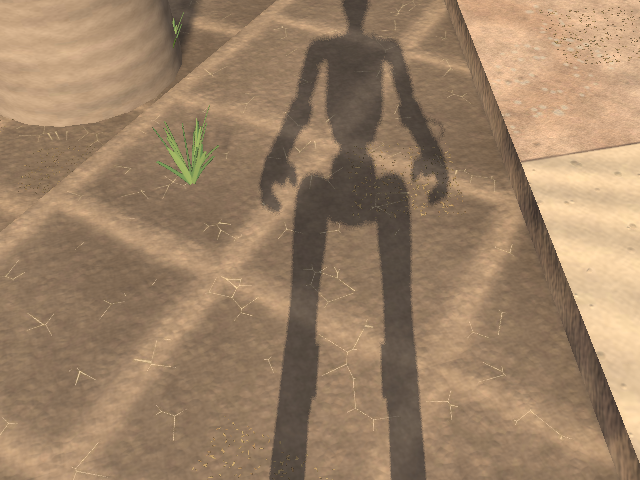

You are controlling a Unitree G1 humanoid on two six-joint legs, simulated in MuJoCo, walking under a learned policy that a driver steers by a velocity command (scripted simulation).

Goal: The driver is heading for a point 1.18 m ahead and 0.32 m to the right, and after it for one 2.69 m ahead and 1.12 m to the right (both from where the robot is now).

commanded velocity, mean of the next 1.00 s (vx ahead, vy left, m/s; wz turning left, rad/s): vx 0.24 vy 0.00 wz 0.02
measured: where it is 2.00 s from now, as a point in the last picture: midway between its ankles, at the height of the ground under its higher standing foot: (342, 363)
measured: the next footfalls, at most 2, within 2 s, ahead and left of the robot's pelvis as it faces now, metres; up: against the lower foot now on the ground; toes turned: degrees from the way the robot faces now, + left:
right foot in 1.02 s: +0.43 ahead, -0.11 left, +0.00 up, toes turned -1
left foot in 1.58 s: +0.70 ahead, +0.14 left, +0.00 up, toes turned +1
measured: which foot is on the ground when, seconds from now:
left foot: down 0.00-1.00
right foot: down 0.00-0.64, up 0.66-1.00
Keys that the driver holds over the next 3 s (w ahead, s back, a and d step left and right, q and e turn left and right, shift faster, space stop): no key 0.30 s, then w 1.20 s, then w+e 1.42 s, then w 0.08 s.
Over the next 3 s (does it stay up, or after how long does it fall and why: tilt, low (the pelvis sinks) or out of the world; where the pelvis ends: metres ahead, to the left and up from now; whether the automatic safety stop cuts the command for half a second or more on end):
stays up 1.24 -0.20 0.01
